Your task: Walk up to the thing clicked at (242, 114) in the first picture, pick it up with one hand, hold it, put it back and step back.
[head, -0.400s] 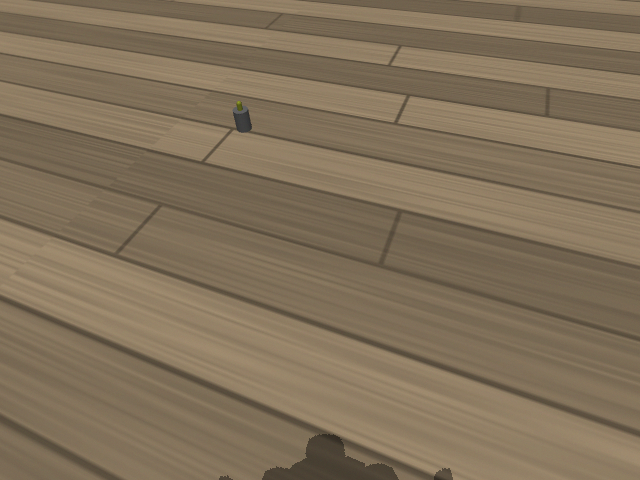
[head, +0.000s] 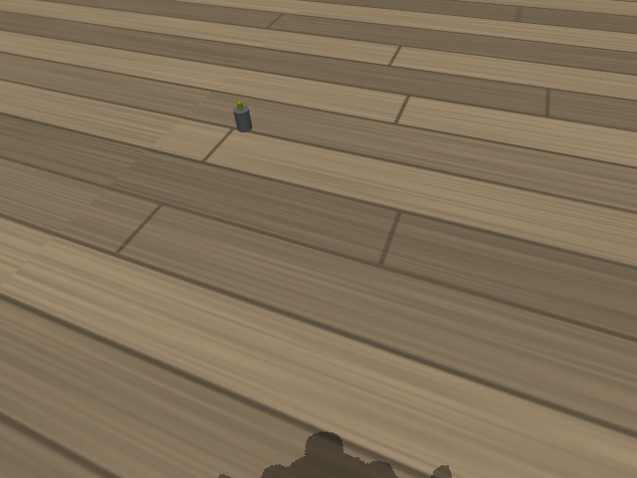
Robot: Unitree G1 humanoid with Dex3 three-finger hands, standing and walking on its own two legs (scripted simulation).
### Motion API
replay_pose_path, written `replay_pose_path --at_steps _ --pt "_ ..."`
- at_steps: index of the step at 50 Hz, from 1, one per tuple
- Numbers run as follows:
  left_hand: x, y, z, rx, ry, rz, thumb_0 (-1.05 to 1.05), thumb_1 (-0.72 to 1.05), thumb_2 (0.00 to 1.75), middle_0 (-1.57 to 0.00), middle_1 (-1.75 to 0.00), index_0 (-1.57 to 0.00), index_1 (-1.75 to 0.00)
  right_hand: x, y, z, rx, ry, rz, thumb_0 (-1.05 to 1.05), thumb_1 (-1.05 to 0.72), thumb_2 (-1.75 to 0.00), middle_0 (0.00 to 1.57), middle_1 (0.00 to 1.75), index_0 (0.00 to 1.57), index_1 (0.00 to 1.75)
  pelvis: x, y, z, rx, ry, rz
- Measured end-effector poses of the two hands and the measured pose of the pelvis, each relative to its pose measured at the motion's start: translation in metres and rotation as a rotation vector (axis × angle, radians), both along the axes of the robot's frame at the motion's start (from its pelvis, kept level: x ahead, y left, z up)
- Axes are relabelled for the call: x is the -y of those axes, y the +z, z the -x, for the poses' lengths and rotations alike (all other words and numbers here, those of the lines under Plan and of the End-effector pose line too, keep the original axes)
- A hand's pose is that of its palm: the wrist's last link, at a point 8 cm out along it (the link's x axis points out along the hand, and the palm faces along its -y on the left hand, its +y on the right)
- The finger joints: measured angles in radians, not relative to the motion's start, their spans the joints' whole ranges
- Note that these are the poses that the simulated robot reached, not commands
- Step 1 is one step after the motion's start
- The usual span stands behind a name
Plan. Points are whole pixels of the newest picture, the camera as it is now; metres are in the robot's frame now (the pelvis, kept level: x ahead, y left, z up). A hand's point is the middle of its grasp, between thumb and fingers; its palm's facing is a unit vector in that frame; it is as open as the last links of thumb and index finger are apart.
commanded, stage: stand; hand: left
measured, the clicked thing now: (242, 115) +1.97 +0.46 -0.70
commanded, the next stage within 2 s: walk up in 0.72 s
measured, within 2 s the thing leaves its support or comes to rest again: neither
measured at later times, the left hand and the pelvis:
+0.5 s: hand out of the picture +0.07 +0.25 -0.16, palm faces -0.03 -0.94 -0.34, open 7.3 cm; pelvis +0.00 +0.00 +0.00, yaw +0 degrees
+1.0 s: hand out of the picture +0.05 +0.34 -0.15, palm faces +0.09 -0.91 -0.39, open 7.3 cm; pelvis +0.05 +0.04 -0.01, yaw +5 degrees
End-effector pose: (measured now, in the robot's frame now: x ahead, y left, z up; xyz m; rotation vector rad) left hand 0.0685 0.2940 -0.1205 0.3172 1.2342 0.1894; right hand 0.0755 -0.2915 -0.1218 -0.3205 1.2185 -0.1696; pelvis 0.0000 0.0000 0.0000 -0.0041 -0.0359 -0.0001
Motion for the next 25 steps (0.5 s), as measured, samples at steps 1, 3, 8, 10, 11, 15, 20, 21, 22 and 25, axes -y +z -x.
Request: replay_pose_path --at_steps 1,3,8,10,11,15,20,21,22,25 --pt "-0.0002 0.0 0.0002 -0.001 0.001 -0.001 0.0 0.91 0.9 -0.2 -0.3 -0.2 -0.3 -0.0001 0.0 -0.0003 0.001 0.001 0.0 0.01 -0.91 -0.9 0.21 0.3 0.2 0.3 0.0 0.0 -0.0001 0.0 0.0 0.0" --pt "-0.0004 0.0002 0.0005 -0.001 0.002 -0.001 0.0 0.91 0.9 -0.2 -0.3 -0.2 -0.3 -0.0003 0.0001 -0.0007 0.001 0.001 -0.001 0.01 -0.91 -0.9 0.21 0.3 0.2 0.3 0.0002 0.0001 -0.0002 0.001 0.0 0.0" --pt "-0.0007 0.0006 0.0011 0.001 0.004 -0.002 0.0 0.91 0.9 -0.2 -0.3 -0.2 -0.3 -0.0002 0.0004 -0.0017 0.004 0.001 -0.001 0.01 -0.91 -0.9 0.21 0.3 0.2 0.3 0.0003 0.0002 -0.0003 0.002 0.0 0.0" --pt "-0.0007 0.0007 0.0014 0.002 0.004 -0.002 0.0 0.91 0.9 -0.2 -0.3 -0.2 -0.3 -0.0001 0.0006 -0.0017 0.005 0.001 -0.001 0.01 -0.91 -0.9 0.21 0.3 0.2 0.3 0.0003 0.0002 -0.0002 0.003 0.0 0.0" --pt "-0.0006 0.0007 0.0016 0.002 0.004 -0.002 0.0 0.91 0.9 -0.2 -0.3 -0.2 -0.3 -0.0001 0.0007 -0.0016 0.005 0.001 0.0 0.01 -0.91 -0.9 0.21 0.3 0.2 0.3 0.0003 0.0003 -0.0001 0.003 0.0 0.0" --pt "-0.0004 0.0006 0.0025 0.002 0.004 -0.001 0.0 0.91 0.9 -0.2 -0.3 -0.2 -0.3 0.0001 0.001 -0.001 0.006 0.001 0.0 0.01 -0.91 -0.9 0.21 0.3 0.2 0.3 0.0003 0.0004 0.0003 0.003 0.0 0.0" --pt "-0.0004 0.0005 0.0041 -0.002 0.005 0.0 0.0 0.91 0.9 -0.2 -0.3 -0.2 -0.3 0.0005 0.0009 0.0012 0.001 0.001 0.001 0.01 -0.91 -0.9 0.21 0.3 0.2 0.3 0.0004 0.0005 0.0007 0.002 0.0 -0.001" --pt "-0.0004 0.0004 0.0045 -0.003 0.005 -0.001 0.0 0.91 0.9 -0.2 -0.3 -0.2 -0.3 0.0006 0.0008 0.0017 -0.001 0.0 0.001 0.01 -0.91 -0.9 0.21 0.3 0.2 0.3 0.0004 0.0005 0.0007 0.002 0.0 -0.001" --pt "-0.0004 0.0004 0.0048 -0.004 0.004 -0.001 0.0 0.91 0.9 -0.2 -0.3 -0.2 -0.3 0.0008 0.0007 0.0022 -0.002 -0.001 0.001 0.01 -0.91 -0.9 0.21 0.3 0.2 0.3 0.0004 0.0005 0.0008 0.002 0.0 -0.001" --pt "-0.0005 0.0003 0.0058 -0.007 0.006 -0.001 0.0 0.91 0.9 -0.2 -0.3 -0.2 -0.3 0.0011 0.0005 0.0036 -0.007 -0.002 0.001 0.01 -0.91 -0.9 0.21 0.3 0.2 0.3 0.0005 0.0006 0.0008 0.002 0.001 0.0"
